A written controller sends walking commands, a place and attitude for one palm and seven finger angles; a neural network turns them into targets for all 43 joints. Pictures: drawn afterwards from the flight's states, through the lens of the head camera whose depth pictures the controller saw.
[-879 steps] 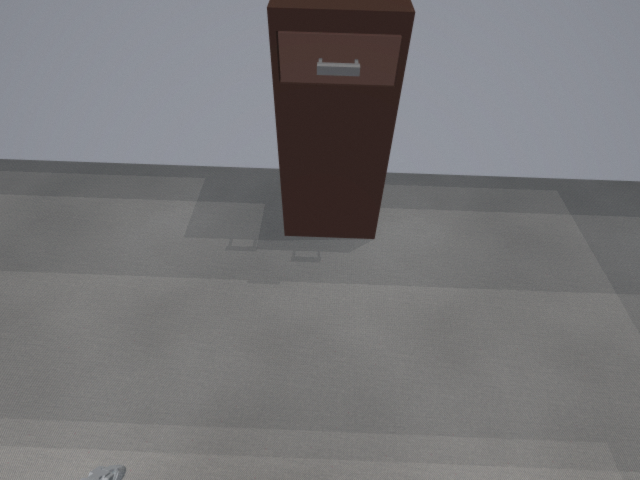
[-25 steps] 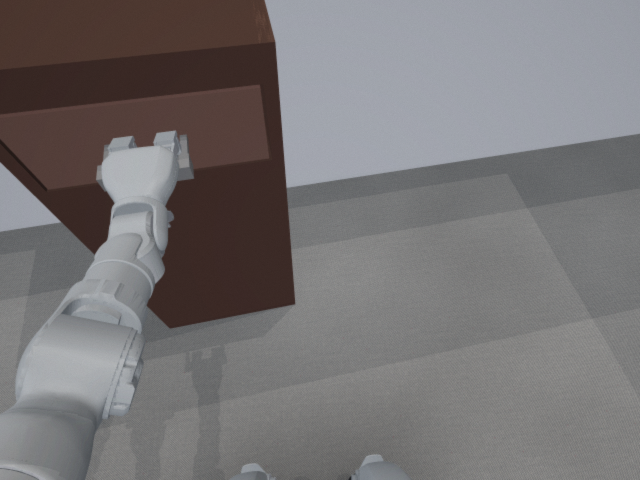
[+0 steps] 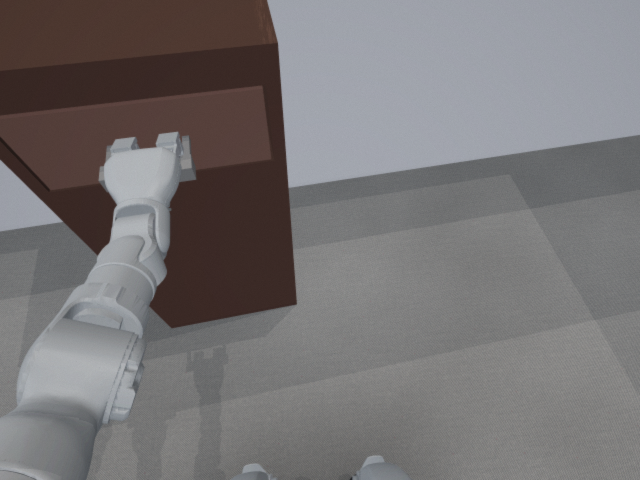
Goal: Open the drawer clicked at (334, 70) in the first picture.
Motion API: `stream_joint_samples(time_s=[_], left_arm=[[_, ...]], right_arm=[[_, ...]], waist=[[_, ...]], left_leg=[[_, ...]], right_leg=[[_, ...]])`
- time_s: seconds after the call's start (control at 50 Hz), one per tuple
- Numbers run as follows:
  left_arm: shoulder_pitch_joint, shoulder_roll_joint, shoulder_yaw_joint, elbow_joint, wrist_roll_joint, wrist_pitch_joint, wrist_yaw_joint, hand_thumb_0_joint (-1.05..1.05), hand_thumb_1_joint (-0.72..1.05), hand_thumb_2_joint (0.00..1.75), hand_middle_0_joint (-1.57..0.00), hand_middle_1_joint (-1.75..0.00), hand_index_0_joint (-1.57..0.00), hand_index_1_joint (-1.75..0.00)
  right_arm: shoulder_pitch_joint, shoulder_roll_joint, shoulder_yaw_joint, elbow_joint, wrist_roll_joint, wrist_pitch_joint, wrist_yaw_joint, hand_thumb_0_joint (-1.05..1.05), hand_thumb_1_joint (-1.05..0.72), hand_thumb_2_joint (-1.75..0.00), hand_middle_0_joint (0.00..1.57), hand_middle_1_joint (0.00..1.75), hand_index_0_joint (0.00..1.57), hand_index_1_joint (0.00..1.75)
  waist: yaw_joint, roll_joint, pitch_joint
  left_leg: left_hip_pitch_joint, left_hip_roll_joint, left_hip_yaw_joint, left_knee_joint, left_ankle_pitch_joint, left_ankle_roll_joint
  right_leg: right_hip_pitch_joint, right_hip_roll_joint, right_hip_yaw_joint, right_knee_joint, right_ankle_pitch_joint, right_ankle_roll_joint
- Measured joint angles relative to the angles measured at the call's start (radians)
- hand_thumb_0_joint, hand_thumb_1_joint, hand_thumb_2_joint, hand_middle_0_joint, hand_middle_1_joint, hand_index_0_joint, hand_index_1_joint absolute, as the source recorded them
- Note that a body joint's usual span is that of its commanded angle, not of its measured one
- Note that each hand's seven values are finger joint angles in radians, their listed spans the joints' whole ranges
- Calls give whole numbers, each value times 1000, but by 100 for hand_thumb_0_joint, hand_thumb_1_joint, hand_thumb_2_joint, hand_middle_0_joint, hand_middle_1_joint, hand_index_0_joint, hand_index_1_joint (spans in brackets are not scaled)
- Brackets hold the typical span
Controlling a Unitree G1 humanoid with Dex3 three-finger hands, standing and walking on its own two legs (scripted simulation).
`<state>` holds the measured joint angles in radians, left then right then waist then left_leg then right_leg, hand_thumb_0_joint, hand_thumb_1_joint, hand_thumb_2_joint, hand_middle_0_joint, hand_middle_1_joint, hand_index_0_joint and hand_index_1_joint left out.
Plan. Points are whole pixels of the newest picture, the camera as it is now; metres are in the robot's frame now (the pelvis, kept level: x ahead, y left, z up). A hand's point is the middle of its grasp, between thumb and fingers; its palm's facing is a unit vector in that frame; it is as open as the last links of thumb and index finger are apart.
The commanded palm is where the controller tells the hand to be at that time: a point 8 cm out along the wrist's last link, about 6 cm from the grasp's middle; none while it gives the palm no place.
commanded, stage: pull the drawer open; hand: left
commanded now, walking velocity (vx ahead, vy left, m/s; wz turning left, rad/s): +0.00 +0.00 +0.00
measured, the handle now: (149, 160) +0.55 +0.20 +0.03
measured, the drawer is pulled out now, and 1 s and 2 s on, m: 0.00 0.05 0.18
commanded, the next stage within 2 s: none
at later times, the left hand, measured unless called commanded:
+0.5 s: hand (160, 231) +0.44 +0.18 +0.01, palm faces -0.01 -0.03 -1.00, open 6.0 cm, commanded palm +0.42 +0.19 +0.06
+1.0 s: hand (159, 230) +0.44 +0.18 +0.01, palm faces -0.02 +0.00 -1.00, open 6.0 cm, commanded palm +0.41 +0.18 +0.06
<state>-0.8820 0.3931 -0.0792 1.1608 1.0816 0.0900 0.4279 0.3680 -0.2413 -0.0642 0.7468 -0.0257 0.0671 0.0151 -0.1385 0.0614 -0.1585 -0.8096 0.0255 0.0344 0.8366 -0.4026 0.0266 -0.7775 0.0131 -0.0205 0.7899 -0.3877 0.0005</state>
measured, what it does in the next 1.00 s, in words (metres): stands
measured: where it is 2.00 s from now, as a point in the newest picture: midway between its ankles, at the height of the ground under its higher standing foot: outside the picture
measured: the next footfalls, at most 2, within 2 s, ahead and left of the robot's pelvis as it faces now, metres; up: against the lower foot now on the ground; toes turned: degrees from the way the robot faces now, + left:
none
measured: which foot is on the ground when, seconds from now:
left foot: down 0.00-1.00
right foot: down 0.00-1.00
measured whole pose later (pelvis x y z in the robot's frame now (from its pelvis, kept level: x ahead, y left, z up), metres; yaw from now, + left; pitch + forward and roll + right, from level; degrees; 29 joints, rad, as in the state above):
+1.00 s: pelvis -0.01 -0.01 +0.01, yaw +1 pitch +17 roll -1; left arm -0.74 0.34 -0.09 1.08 1.09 0.08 0.46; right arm 0.34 -0.24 -0.07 0.75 -0.01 0.06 -0.01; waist -0.10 0.06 -0.14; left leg -0.73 0.02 0.03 0.80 -0.37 0.01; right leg -0.71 0.01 -0.02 0.78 -0.38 -0.02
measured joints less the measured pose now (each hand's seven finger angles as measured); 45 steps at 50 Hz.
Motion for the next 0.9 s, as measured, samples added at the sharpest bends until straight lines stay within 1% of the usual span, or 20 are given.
stream_joint_samples(time_s=[0.1,0.16,0.26,0.46,0.52,0.58,0.68,0.78,0.9], left_arm=[[50,-2,3,-48,-13,6,-15,0,69,78,-34,-135,-35,-135],[93,-13,2,-89,-20,6,-16,0,69,77,-33,-135,-35,-135],[168,-41,-6,-163,-18,13,-15,0,70,77,-32,-135,-35,-135],[308,-91,-47,-304,-18,44,-12,0,69,79,-31,-135,-35,-135],[293,-102,-57,-276,-10,35,1,0,69,79,-32,-135,-35,-135],[249,-104,-54,-225,5,18,6,0,68,80,-33,-135,-35,-135],[204,-94,-43,-170,14,-1,10,0,67,81,-35,-135,-36,-135],[179,-77,-27,-134,15,-15,18,0,67,81,-35,-135,-37,-135],[157,-60,-20,-107,12,-14,27,-1,66,81,-36,-135,-36,-135]], right_arm=[[5,4,-5,-9,3,7,2,1,-90,-90,20,30,20,30],[8,5,-7,-14,6,12,4,1,-90,-90,20,30,20,30],[1,8,-12,-18,9,20,7,1,-90,-90,20,30,20,30],[-62,10,-16,-40,16,32,10,1,-90,-90,20,30,20,30],[-89,10,-8,-39,18,27,-2,1,-90,-90,20,30,20,30],[-113,11,-3,-38,16,21,-14,1,-90,-90,20,30,20,30],[-125,12,-3,-44,12,12,-23,1,-90,-90,20,30,20,30],[-106,11,-1,-39,13,5,-28,1,-90,-90,20,30,20,30],[-59,9,-4,-19,15,-2,-28,1,-90,-90,20,30,20,30]], waist=[[7,1,-4],[17,1,-5],[37,2,-11],[73,0,-12],[78,-5,-3],[80,-14,3],[76,-17,2],[65,-16,5],[52,-11,10]], left_leg=[[27,4,11,-18,0,0],[51,5,16,-32,-2,0],[88,4,19,-52,-3,0],[157,-2,14,-84,0,-4],[168,-7,5,-84,1,-7],[159,-10,-4,-76,5,-10],[132,-9,-10,-61,11,-14],[112,-6,-10,-49,15,-16],[92,-3,-9,-41,22,-17]], right_leg=[[22,5,12,-17,4,1],[43,6,16,-29,4,1],[78,5,20,-47,2,1],[146,0,16,-70,-3,-2],[159,-4,6,-66,-7,-4],[151,-7,-3,-53,-11,-8],[124,-6,-8,-33,-9,-13],[101,-4,-8,-18,-6,-16],[80,-1,-7,-10,3,-18]])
